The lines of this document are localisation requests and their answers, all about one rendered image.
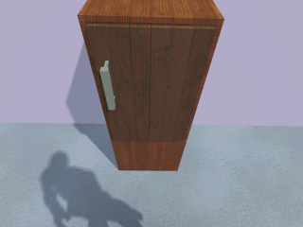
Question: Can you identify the handle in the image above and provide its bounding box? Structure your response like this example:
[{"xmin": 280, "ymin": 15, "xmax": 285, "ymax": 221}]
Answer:
[{"xmin": 99, "ymin": 61, "xmax": 116, "ymax": 111}]

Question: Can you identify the cupboard door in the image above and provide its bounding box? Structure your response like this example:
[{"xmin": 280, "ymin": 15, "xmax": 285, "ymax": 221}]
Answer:
[{"xmin": 85, "ymin": 24, "xmax": 216, "ymax": 142}]

